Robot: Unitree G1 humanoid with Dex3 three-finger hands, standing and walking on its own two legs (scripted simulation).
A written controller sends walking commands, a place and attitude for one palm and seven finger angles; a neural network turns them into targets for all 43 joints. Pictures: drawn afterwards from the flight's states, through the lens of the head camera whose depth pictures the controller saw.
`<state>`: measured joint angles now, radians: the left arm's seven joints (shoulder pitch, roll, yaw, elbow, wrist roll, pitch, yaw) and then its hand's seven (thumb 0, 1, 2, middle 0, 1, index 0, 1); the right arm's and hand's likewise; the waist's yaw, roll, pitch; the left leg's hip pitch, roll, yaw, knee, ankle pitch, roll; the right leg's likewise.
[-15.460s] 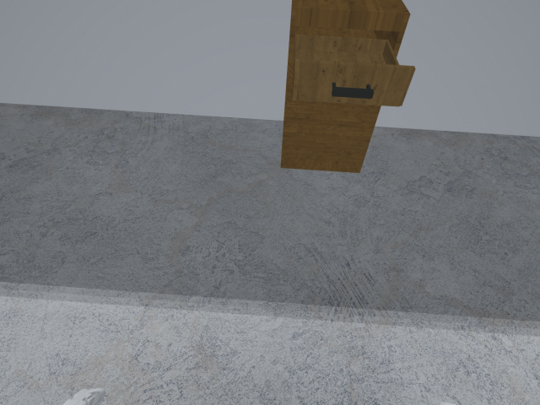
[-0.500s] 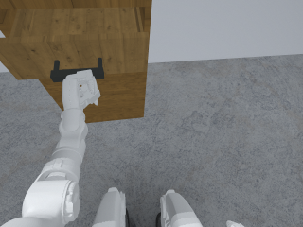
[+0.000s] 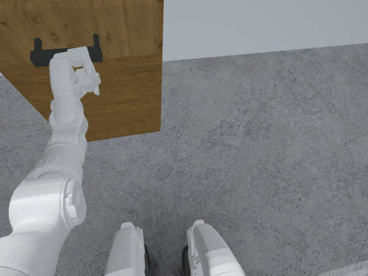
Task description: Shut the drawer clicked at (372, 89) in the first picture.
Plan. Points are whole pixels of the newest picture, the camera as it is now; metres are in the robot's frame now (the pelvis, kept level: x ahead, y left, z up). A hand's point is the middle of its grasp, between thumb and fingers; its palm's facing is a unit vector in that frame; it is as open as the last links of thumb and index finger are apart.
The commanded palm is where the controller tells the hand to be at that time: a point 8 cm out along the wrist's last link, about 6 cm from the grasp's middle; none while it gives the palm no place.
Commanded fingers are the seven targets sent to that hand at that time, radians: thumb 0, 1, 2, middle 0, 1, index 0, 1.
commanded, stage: push the drawer shut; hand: left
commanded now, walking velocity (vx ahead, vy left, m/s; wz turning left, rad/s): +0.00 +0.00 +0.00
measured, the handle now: (68, 48) +0.60 +0.19 +0.05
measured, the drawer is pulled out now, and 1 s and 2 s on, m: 0.06 0.00 0.00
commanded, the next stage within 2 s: pull the fist back off the drawer in 0.82 s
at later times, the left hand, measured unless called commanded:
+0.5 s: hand (91, 53) +0.59 +0.15 +0.05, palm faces +0.11 -0.99 -0.03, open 3.2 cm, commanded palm +0.58 +0.17 +0.05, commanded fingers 0.00 0.90 0.90 -1.40 -1.60 -1.40 -1.60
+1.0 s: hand (86, 51) +0.60 +0.16 +0.04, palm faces +0.11 -0.99 -0.05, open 3.2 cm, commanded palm +0.61 +0.16 +0.05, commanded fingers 0.00 0.90 0.90 -1.40 -1.60 -1.40 -1.60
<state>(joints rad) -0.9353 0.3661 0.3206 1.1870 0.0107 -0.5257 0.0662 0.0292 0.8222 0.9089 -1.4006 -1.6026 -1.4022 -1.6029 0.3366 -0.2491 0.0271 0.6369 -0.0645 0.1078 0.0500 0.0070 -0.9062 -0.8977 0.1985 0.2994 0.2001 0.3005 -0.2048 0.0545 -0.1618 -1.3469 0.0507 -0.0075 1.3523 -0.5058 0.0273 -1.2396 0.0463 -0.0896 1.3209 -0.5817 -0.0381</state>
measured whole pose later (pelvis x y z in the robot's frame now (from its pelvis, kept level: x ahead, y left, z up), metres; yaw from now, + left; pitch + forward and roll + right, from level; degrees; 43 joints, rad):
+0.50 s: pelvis +0.00 +0.00 -0.01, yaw -2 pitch +32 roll -6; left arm -1.14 0.52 0.40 1.27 0.07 -0.43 0.03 0.02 0.78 0.88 -1.40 -1.60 -1.40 -1.60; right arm 0.38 -0.25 0.06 0.62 -0.08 0.10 0.06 0.00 -0.91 -0.90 0.20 0.30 0.20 0.30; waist -0.27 0.06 -0.14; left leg -1.45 0.07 -0.03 1.40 -0.52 0.03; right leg -1.32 0.06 -0.10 1.34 -0.58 -0.03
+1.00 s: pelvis -0.02 +0.01 -0.03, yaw -2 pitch +34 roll -8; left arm -1.32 0.65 0.34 1.37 0.11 -0.37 0.04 0.01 0.60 0.94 -1.40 -1.60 -1.40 -1.60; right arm 0.39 -0.25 0.10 0.64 -0.09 0.04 0.04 0.00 -0.91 -0.90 0.20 0.30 0.20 0.30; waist -0.33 0.05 -0.13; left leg -1.57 0.06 -0.07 1.45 -0.48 0.03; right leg -1.43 0.06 -0.15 1.38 -0.55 -0.04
